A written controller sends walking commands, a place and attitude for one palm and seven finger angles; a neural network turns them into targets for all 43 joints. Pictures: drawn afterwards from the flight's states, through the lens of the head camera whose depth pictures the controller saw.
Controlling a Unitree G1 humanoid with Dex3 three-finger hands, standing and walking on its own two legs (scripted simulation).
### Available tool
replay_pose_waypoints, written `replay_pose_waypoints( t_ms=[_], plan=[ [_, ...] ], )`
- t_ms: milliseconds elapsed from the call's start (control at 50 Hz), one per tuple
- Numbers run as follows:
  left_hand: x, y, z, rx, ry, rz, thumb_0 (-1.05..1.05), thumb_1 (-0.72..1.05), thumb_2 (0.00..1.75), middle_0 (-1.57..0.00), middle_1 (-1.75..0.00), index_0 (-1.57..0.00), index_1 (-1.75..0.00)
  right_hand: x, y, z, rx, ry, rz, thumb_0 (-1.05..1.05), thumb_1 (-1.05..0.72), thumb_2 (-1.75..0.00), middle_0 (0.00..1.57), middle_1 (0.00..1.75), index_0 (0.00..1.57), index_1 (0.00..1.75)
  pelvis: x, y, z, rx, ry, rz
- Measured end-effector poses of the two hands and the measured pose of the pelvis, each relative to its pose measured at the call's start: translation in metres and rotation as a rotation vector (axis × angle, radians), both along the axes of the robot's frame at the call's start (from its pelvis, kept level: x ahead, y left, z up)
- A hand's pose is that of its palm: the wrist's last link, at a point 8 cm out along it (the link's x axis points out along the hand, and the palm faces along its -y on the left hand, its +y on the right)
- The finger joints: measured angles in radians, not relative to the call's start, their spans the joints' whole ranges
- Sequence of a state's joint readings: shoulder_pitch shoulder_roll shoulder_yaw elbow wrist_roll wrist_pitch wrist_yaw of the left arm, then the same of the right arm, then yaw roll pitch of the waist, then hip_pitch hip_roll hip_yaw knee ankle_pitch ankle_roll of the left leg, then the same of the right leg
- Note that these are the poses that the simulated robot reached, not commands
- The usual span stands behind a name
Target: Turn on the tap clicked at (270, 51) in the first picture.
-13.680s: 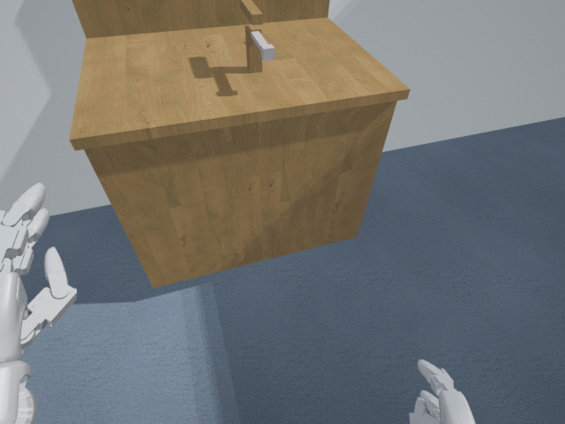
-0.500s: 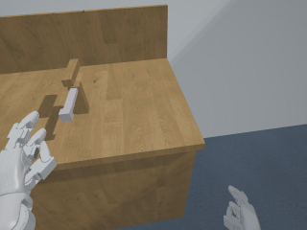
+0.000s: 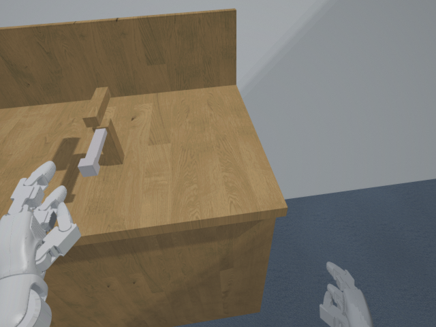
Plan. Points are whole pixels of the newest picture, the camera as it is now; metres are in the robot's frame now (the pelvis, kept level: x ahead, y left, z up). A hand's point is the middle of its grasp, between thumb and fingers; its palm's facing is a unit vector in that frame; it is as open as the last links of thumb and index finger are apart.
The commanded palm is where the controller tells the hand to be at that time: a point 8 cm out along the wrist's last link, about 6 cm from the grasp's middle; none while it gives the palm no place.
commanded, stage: turn the palm inward beside the body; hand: left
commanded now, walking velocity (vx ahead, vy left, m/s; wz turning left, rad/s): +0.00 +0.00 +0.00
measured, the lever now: (89, 167) +0.34 +0.31 +0.14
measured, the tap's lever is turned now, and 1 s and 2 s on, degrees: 0 0 0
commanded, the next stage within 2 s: reach beside the lever's end, fingers flat in 0.02 s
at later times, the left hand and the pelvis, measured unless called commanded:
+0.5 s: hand (71, 225) +0.19 +0.24 +0.17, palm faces +0.47 -0.87 -0.13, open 7.5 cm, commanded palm +0.15 +0.29 +0.17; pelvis +0.00 +0.01 +0.00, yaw +0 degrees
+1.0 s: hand (70, 210) +0.23 +0.27 +0.16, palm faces +0.50 -0.86 -0.12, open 7.6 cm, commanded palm +0.19 +0.32 +0.16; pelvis -0.01 +0.01 +0.00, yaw -1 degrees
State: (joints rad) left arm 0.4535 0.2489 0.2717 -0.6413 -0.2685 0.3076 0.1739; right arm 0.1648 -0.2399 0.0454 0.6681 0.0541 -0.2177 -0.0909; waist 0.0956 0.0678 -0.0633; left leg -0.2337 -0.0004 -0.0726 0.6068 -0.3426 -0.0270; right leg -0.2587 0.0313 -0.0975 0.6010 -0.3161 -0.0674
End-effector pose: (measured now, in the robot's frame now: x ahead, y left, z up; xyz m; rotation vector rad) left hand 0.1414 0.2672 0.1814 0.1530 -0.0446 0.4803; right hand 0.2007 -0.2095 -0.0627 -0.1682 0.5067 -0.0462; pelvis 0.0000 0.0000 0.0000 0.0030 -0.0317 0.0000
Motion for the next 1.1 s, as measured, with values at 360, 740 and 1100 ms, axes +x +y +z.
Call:
replay_pose_waypoints(
  t_ms=[360,740,1100],
  plan=[
    [0.004,0.012,-0.005,-0.008,0.004,0.022,0.02,0.89,0.9,-0.21,-0.3,-0.2,-0.3,-0.007,0.003,-0.004,-0.003,0.024,-0.01,0.02,-0.9,-0.9,0.2,0.3,0.2,0.3,-0.002,0.003,0.001,-0.001,-0.002,0.001],
    [0.018,0.026,-0.014,-0.021,0.01,0.04,0.02,0.89,0.9,-0.2,-0.29,-0.2,-0.29,-0.02,0.003,-0.007,-0.014,0.061,-0.033,0.02,-0.9,-0.9,0.2,0.3,0.2,0.3,-0.007,0.007,0.002,0.002,0.0,-0.006],
    [0.05,0.05,-0.025,-0.04,0.041,0.057,0.02,0.89,0.9,-0.19,-0.25,-0.18,-0.24,-0.026,-0.006,-0.011,-0.029,0.105,-0.081,0.02,-0.9,-0.9,0.2,0.3,0.2,0.3,-0.004,0.008,0.005,0.002,0.017,-0.015]
  ],
)
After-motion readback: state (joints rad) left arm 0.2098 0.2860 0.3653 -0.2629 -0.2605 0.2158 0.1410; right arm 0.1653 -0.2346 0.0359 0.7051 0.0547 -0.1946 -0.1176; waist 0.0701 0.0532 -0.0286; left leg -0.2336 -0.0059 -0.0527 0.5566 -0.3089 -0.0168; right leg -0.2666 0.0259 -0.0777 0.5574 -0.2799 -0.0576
